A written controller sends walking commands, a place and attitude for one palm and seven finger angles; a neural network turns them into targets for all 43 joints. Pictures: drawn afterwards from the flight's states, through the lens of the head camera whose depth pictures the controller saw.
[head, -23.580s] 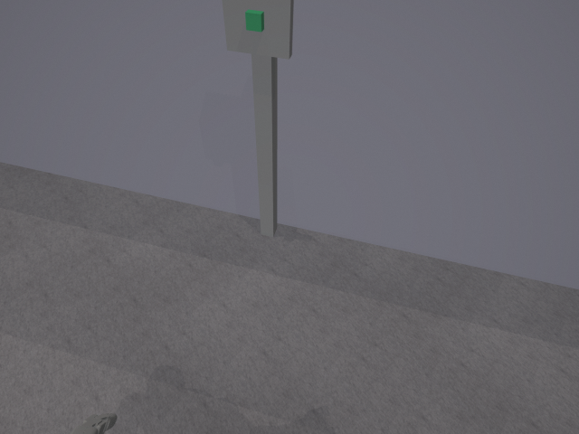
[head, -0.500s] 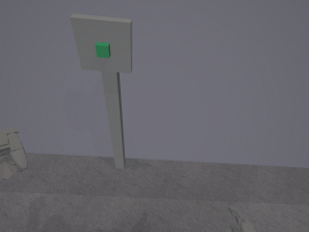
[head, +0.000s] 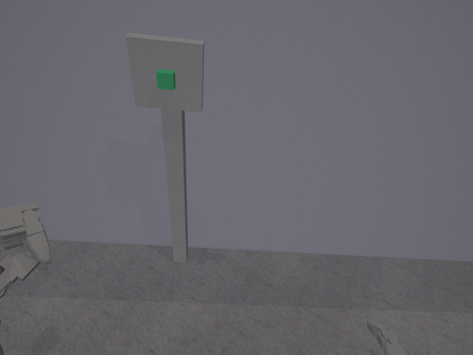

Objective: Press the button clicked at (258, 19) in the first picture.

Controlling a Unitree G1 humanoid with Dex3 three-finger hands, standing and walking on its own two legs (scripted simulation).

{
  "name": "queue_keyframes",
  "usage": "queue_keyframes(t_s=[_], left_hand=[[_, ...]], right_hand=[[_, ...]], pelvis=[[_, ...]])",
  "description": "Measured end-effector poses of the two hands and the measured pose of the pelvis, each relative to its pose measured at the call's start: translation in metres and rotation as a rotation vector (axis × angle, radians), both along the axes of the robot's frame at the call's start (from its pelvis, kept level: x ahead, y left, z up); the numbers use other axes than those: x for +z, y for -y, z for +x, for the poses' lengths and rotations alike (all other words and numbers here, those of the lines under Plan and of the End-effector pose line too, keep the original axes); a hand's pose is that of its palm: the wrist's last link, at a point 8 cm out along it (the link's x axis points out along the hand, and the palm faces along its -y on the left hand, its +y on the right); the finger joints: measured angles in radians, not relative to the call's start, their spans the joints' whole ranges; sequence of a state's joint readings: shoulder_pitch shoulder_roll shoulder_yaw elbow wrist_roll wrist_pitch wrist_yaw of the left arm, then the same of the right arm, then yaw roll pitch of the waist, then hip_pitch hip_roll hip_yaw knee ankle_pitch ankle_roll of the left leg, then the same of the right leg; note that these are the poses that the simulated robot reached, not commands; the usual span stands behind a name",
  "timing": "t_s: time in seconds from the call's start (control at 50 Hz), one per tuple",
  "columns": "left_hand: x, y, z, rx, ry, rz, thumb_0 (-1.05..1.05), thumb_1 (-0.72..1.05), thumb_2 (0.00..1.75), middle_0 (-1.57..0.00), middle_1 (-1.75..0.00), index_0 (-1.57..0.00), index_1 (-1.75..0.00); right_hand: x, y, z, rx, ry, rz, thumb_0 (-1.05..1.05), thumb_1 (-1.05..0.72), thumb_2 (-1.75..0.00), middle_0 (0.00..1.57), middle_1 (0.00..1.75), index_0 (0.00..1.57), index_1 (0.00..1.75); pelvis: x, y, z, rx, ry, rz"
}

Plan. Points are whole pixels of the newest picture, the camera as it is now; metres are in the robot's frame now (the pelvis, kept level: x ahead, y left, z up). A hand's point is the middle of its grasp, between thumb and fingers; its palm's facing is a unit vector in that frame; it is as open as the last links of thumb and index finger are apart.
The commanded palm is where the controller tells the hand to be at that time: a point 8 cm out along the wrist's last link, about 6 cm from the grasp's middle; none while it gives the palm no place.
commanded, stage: stop stepping back and stand still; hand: left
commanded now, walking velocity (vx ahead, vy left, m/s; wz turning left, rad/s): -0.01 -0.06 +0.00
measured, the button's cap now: (166, 79) +0.69 +0.25 +0.16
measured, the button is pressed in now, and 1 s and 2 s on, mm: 0 0 0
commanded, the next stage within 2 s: let the arm hang, fingers relaxed in 0.90 s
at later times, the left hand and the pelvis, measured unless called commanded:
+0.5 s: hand out of the picture +0.09 +0.28 +0.17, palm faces +0.45 -0.84 -0.31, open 3.1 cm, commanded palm +0.04 +0.30 +0.19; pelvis -0.10 +0.03 +0.02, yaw -1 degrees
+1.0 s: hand out of the picture +0.06 +0.27 +0.17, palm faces +0.39 -0.82 -0.41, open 3.1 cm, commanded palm none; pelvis -0.12 +0.03 +0.01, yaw +0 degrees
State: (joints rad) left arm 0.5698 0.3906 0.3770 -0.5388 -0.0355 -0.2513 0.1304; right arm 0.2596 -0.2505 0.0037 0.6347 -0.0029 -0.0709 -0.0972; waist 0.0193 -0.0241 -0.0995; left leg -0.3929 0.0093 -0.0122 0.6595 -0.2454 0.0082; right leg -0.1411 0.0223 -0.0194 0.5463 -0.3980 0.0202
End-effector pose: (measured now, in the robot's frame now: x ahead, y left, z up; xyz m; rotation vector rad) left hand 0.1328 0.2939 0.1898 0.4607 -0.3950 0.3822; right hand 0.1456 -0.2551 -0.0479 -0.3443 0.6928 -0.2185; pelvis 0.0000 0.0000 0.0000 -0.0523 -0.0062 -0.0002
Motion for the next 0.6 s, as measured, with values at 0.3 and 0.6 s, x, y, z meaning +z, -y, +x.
queue_keyframes(t_s=[0.3, 0.6], left_hand=[[0.029, 0.016, -0.066, -0.111, -0.098, 0.117, 0.02, 0.89, 0.9, -1.31, -1.5, -1.3, -1.5], [-0.009, -0.013, -0.081, -0.042, -0.075, -0.059, 0.02, 0.89, 0.9, -1.31, -1.5, -1.3, -1.5]], right_hand=[[0.011, -0.061, -0.068, 0.067, 0.07, 0.162, 0.01, -0.9, -0.9, 0.21, 0.3, 0.2, 0.3], [-0.004, -0.034, -0.13, -0.052, -0.012, 0.023, 0.01, -0.9, -0.9, 0.21, 0.3, 0.2, 0.3]], pelvis=[[0.016, -0.007, -0.079, -0.028, -0.003, 0.033], [0.005, -0.034, -0.109, -0.016, 0.024, 0.064]])
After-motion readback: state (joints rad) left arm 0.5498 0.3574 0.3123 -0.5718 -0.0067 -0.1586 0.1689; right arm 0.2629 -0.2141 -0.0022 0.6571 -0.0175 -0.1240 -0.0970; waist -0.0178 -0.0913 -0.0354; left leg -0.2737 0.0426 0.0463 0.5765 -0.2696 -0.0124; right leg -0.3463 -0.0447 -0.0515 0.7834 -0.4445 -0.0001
